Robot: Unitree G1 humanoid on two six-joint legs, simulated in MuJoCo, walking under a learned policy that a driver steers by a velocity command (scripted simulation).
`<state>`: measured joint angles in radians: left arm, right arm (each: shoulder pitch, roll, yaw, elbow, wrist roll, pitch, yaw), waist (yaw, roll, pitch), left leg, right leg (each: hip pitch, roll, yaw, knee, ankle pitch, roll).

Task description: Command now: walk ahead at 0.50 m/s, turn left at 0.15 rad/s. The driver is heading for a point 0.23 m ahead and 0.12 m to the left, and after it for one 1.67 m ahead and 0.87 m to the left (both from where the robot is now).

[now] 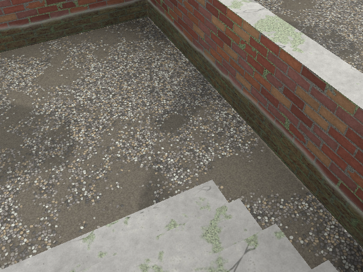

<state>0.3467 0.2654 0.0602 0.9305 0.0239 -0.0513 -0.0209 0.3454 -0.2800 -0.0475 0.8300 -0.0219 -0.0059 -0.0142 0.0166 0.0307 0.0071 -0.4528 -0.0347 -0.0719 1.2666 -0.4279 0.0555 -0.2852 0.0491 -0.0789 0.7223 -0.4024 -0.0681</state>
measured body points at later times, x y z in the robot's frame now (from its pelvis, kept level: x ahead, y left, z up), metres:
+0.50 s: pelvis +0.24 +0.01 -0.17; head +0.24 +0.01 +0.28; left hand +0.27 +0.27 -0.30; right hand +0.27 -0.24 -0.31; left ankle +0.18 +0.06 -0.88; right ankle +0.37 -0.12 -0.80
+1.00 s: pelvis +0.53 -0.03 -0.33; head +0.54 -0.06 +0.12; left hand +0.42 +0.19 -0.46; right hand +0.72 -0.23 -0.48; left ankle +0.49 +0.09 -0.88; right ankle +0.59 -0.10 -1.06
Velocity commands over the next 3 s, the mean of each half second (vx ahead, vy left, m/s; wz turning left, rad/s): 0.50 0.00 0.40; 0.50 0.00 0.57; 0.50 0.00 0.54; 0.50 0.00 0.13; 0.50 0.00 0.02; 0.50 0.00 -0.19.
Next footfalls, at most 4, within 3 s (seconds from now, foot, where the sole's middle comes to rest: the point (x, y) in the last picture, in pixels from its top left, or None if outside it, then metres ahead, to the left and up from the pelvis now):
0.30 left None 0.22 0.06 -0.92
0.80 right None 0.63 -0.08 -1.09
1.48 left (139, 267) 0.78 0.28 -1.27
2.08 right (137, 227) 1.10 0.34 -1.44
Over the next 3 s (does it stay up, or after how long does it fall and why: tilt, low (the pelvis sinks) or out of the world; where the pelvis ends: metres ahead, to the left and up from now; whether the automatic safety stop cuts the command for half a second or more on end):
stays up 1.29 0.78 -0.84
